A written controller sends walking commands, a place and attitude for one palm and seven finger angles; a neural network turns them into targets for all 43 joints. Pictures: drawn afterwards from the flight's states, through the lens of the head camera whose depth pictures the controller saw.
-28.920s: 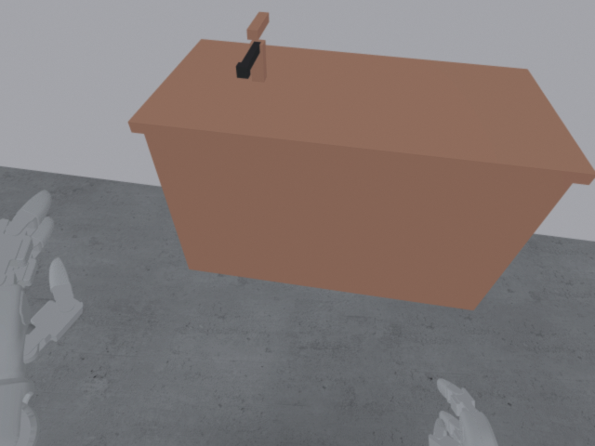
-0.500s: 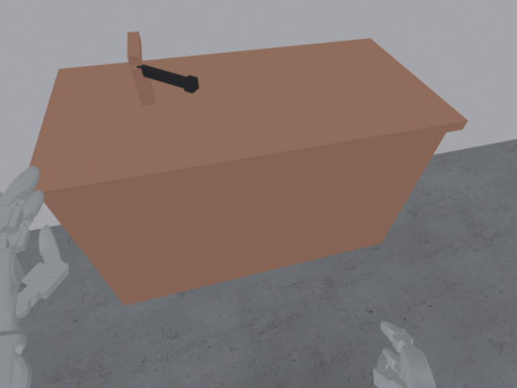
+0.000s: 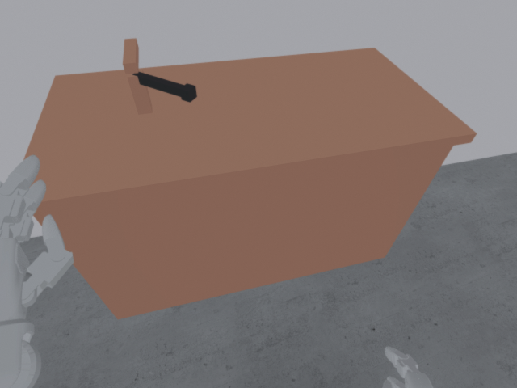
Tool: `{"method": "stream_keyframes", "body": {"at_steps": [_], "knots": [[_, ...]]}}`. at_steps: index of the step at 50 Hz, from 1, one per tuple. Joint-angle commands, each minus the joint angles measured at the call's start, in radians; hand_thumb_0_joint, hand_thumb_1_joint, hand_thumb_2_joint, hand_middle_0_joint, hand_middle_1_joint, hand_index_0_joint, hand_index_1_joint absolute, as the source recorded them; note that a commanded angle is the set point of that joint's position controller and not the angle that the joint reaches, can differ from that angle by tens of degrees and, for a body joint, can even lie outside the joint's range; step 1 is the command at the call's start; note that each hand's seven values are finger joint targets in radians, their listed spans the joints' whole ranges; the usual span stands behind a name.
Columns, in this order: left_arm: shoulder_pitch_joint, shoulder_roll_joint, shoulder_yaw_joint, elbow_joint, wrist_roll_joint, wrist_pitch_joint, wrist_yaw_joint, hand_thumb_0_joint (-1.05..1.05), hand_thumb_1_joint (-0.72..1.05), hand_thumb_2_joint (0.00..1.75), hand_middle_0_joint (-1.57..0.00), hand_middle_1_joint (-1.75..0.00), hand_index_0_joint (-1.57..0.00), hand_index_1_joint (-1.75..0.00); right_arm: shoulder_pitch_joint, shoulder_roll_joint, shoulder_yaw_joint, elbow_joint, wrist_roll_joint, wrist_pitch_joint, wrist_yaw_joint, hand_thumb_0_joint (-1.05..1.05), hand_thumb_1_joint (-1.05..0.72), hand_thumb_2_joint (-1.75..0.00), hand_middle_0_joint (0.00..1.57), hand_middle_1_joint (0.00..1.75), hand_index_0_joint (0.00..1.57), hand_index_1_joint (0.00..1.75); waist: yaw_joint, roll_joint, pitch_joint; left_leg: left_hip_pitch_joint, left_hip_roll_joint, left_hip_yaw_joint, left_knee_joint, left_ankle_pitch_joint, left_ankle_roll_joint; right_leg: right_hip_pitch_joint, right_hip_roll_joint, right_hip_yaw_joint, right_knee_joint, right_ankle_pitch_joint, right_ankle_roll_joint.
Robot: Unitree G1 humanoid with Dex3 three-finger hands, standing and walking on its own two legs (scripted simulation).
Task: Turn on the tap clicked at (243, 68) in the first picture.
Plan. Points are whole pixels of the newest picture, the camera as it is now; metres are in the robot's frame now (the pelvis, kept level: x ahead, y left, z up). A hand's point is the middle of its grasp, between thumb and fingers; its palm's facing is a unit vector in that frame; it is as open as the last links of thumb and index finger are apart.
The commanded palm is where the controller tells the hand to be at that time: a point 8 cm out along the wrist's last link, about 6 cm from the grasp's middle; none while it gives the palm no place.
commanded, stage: take the last steps up to it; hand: left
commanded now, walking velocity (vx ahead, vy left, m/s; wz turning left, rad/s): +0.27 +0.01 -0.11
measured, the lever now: (188, 92) +0.70 +0.21 +0.10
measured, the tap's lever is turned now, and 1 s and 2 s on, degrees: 49 49 49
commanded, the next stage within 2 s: come to a stop and stand still in 0.38 s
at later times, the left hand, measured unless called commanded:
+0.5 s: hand (145, 162) +0.37 +0.19 +0.18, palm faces +0.33 -0.84 -0.42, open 7.5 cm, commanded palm +0.32 +0.24 +0.19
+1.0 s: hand (161, 131) +0.46 +0.19 +0.17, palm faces +0.31 -0.81 -0.50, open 7.5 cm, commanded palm +0.40 +0.23 +0.19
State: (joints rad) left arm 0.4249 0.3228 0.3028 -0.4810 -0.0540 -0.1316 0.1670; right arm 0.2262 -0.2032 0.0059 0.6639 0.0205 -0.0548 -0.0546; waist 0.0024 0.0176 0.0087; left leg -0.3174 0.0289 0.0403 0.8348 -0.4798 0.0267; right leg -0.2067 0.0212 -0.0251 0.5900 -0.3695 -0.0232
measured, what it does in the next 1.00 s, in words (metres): walks ahead: right foot, then left foot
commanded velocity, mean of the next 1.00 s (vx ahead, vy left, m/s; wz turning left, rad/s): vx -0.03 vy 0.01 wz -0.01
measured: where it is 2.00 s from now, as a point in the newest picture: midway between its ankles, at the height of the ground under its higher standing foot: outside the picture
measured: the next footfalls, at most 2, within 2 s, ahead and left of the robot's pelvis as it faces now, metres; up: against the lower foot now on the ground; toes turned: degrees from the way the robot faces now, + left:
right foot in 0.32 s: +0.22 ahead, -0.13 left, +0.00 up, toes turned -6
left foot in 0.52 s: +0.26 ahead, +0.09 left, +0.00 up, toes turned -1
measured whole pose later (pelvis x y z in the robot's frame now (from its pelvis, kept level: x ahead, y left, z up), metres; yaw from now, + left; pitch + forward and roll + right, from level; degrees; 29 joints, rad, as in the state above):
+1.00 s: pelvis +0.22 -0.04 +0.01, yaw -5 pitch +2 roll +2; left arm 0.49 0.42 0.37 -0.54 -0.05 -0.11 0.16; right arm 0.09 -0.20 -0.01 0.55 0.01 -0.05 -0.08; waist 0.04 -0.01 0.10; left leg -0.23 0.01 0.09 0.46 -0.26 -0.01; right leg -0.24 -0.01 -0.02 0.56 -0.34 0.00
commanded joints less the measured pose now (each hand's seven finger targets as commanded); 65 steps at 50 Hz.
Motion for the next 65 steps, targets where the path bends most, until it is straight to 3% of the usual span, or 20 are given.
{"method": "stream_keyframes", "body": {"at_steps": [1,3,5,10,14,16,19,23,26,30,34,40,46,49,56,57,58,59,62,65], "knots": [[-0.063,0.21,0.156,-0.278,-0.006,-0.088,0.021,0.0,0.9,0.9,-0.2,-0.3,-0.2,-0.3,-0.108,-0.091,-0.028,-0.175,-0.012,-0.053,-0.005,0.0,-0.9,-0.9,0.2,0.3,0.2,0.3,-0.046,0.047,-0.094,0.163,0.024,-0.006,-0.301,0.183,0.025,-0.036,-0.187,0.2,0.071,0.348,-0.138],[-0.06,0.193,0.15,-0.303,-0.009,-0.103,0.026,0.0,0.9,0.9,-0.2,-0.3,-0.2,-0.3,-0.137,-0.12,-0.04,-0.207,-0.006,-0.06,-0.011,0.0,-0.9,-0.9,0.2,0.3,0.2,0.3,-0.042,0.344,-0.094,0.443,0.312,-0.492,-0.54,0.309,0.171,-0.453,0.028,-0.008,0.486,-0.184,0.01],[-0.098,0.215,0.152,-0.229,0.001,-0.09,0.02,0.0,0.9,0.9,-0.2,-0.3,-0.2,-0.3,-0.11,-0.099,-0.035,-0.18,-0.008,-0.084,-0.009,0.0,-0.9,-0.9,0.2,0.3,0.2,0.3,-0.049,0.151,0.021,0.351,0.388,-0.614,-0.583,0.293,0.27,-0.601,-0.058,0.09,0.654,-0.161,0.012],[0.009,0.216,0.167,-0.249,0.008,-0.085,0.005,0.0,0.9,0.9,-0.2,-0.3,-0.2,-0.3,-0.119,-0.102,-0.035,-0.166,-0.006,-0.126,-0.005,0.0,-0.9,-0.9,0.2,0.3,0.2,0.3,-0.009,0.211,-0.014,0.196,0.226,-0.154,-0.523,0.398,0.149,-0.284,-0.086,-0.045,0.2,0.013,0.021],[0.097,0.2,0.177,-0.189,0.009,-0.08,0.002,0.0,0.9,0.9,-0.2,-0.3,-0.2,-0.3,-0.119,-0.118,-0.047,-0.206,-0.016,-0.13,-0.01,0.0,-0.9,-0.9,0.2,0.3,0.2,0.3,0.023,0.091,-0.071,-0.018,0.131,-0.001,-0.256,0.347,0.078,0.191,0.014,-0.141,-0.101,0.132,0.003],[0.049,0.248,0.211,-0.228,0.003,-0.081,0.003,0.0,0.9,0.9,-0.2,-0.3,-0.2,-0.3,-0.099,-0.094,-0.062,-0.221,-0.004,-0.115,-0.004,0.0,-0.9,-0.9,0.2,0.3,0.2,0.3,0.003,-0.344,-0.168,-0.308,-0.02,0.08,0.258,0.036,0.015,0.387,-0.339,0.498,-0.247,0.174,-0.168],[-0.017,0.28,0.252,-0.338,0.003,-0.093,-0.004,0.0,0.9,0.9,-0.2,-0.3,-0.2,-0.3,-0.085,-0.101,-0.066,-0.195,-0.006,-0.105,0.013,0.0,-0.9,-0.9,0.2,0.3,0.2,0.3,0.001,-0.162,-0.112,-0.254,0.084,-0.1,0.257,-0.122,-0.003,0.132,-0.429,0.513,-0.256,0.113,-0.249],[0.012,0.225,0.218,-0.329,-0.005,-0.102,0.018,0.0,0.9,0.9,-0.2,-0.3,-0.2,-0.3,-0.119,-0.08,-0.041,-0.181,-0.021,-0.087,-0.01,0.0,-0.9,-0.9,0.2,0.3,0.2,0.3,-0.029,-0.067,-0.158,0.144,-0.015,0.096,-0.268,0.198,-0.01,-0.023,-0.217,0.098,-0.056,0.193,-0.109],[0.009,0.197,0.191,-0.341,-0.003,-0.109,0.022,0.0,0.9,0.9,-0.2,-0.3,-0.2,-0.3,-0.137,-0.127,-0.061,-0.216,-0.007,-0.092,-0.021,0.0,-0.9,-0.9,0.2,0.3,0.2,0.3,-0.008,0.286,-0.072,0.221,0.296,-0.408,-0.529,0.387,0.155,-0.297,-0.007,-0.033,0.321,-0.193,0.035],[-0.031,0.217,0.179,-0.243,0.028,-0.081,0.008,0.0,0.9,0.9,-0.2,-0.3,-0.2,-0.3,-0.136,-0.103,-0.047,-0.195,-0.009,-0.119,-0.009,0.0,-0.9,-0.9,0.2,0.3,0.2,0.3,0.006,0.161,-0.023,0.15,0.162,-0.101,-0.305,0.789,0.046,-0.033,-0.034,-0.029,-0.115,0.194,0.034],[0.06,0.217,0.171,-0.274,0.0,-0.077,-0.008,0.0,0.9,0.9,-0.2,-0.3,-0.2,-0.3,-0.142,-0.102,-0.065,-0.255,-0.004,-0.103,-0.002,0.0,-0.9,-0.9,0.2,0.3,0.2,0.3,0.01,-0.193,-0.118,-0.098,-0.016,-0.004,-0.054,0.049,-0.046,0.248,-0.301,0.229,-0.131,1.167,-0.063],[0.132,0.24,0.225,-0.284,-0.008,-0.092,0.012,0.0,0.9,0.9,-0.2,-0.3,-0.2,-0.3,-0.142,-0.088,-0.044,-0.261,-0.022,-0.046,-0.032,0.0,-0.9,-0.9,0.2,0.3,0.2,0.3,0.018,-0.087,-0.204,0.018,0.008,0.007,-0.32,0.476,-0.036,0.297,-0.217,0.114,-0.052,1.106,-0.018],[0.074,0.219,0.167,-0.268,0.004,-0.049,0.006,0.0,0.9,0.9,-0.2,-0.3,-0.2,-0.3,-0.15,-0.107,-0.06,-0.251,-0.013,-0.038,-0.04,0.0,-0.9,-0.9,0.2,0.3,0.2,0.3,0.017,0.116,-0.252,0.476,0.191,-0.091,-0.345,1.291,0.039,-0.106,-0.048,0.018,-0.003,0.199,0.054],[0.054,0.215,0.148,-0.281,0.014,-0.026,0.008,0.0,0.9,0.9,-0.2,-0.3,-0.2,-0.3,-0.154,-0.11,-0.06,-0.248,-0.018,-0.061,-0.028,0.0,-0.9,-0.9,0.2,0.3,0.2,0.3,0.02,0.169,-0.208,0.408,0.197,-0.096,-0.375,1.13,0.047,-0.093,-0.027,0.005,-0.057,0.073,0.036],[0.113,0.248,0.198,-0.303,-0.015,-0.027,0.015,0.0,0.9,0.9,-0.2,-0.3,-0.2,-0.3,-0.172,-0.096,-0.045,-0.268,-0.015,-0.045,-0.032,0.0,-0.9,-0.9,0.2,0.3,0.2,0.3,0.019,-0.094,-0.216,-0.005,-0.004,-0.002,-0.24,0.33,-0.041,0.24,-0.225,0.168,-0.15,0.99,-0.022],[-0.994,0.992,0.759,-0.487,0.132,-0.169,0.008,0.0,0.9,0.9,-0.2,-0.3,-0.2,-0.3,0.052,-0.074,-0.062,-0.229,-0.048,-0.121,-0.03,0.0,-0.9,-0.9,0.2,0.3,0.2,0.3,0.019,-0.317,-0.055,-0.099,-0.075,0.127,-0.27,0.313,-0.051,0.088,-0.165,0.137,-0.216,1.187,0.073],[-0.371,0.427,0.435,0.161,0.048,-0.147,-0.045,0.0,0.9,0.9,-0.2,-0.3,-0.2,-0.3,-0.052,-0.046,-0.058,-0.182,-0.038,-0.122,-0.024,0.0,-0.9,-0.9,0.2,0.3,0.2,0.3,0.067,-0.267,-0.236,-0.012,-0.113,0.033,-0.346,0.443,-0.009,0.208,-0.154,0.12,-0.092,1.088,0.015],[-0.161,0.264,0.29,0.188,0.003,-0.116,-0.044,0.0,0.9,0.9,-0.2,-0.3,-0.2,-0.3,-0.095,-0.098,-0.078,-0.238,0.01,-0.132,0.002,0.0,-0.9,-0.9,0.2,0.3,0.2,0.3,0.061,0.039,-0.252,0.162,-0.031,0.052,-0.486,0.614,-0.005,0.2,-0.158,0.145,0.01,1.057,0.021],[-0.064,0.154,0.134,-0.054,0.002,-0.138,-0.07,0.0,0.9,0.9,-0.2,-0.3,-0.2,-0.3,-0.079,-0.124,-0.075,-0.27,0.01,-0.119,0.063,0.0,-0.9,-0.9,0.2,0.3,0.2,0.3,0.042,0.058,-0.266,0.302,0.097,-0.02,-0.291,0.912,0.064,0.016,-0.085,0.057,0.042,0.671,0.119],[0.049,0.158,0.121,-0.121,0.012,-0.108,-0.064,0.0,0.9,0.9,-0.2,-0.3,-0.2,-0.3,-0.093,-0.132,-0.076,-0.303,0.019,-0.122,0.08,0.0,-0.9,-0.9,0.2,0.3,0.2,0.3,0.045,-0.056,-0.185,0.148,0.083,-0.011,-0.25,0.788,0.026,0.101,-0.079,0.031,-0.127,0.601,0.075]]}}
